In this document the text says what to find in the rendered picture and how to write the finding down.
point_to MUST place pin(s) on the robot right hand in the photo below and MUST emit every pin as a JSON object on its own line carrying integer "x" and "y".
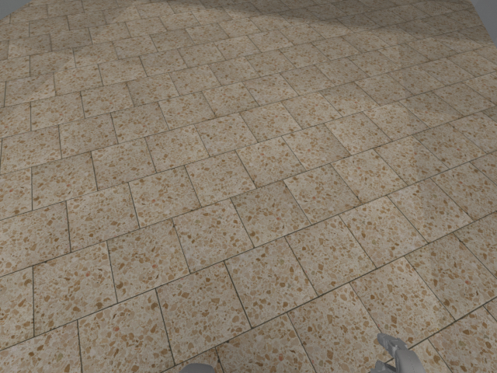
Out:
{"x": 406, "y": 361}

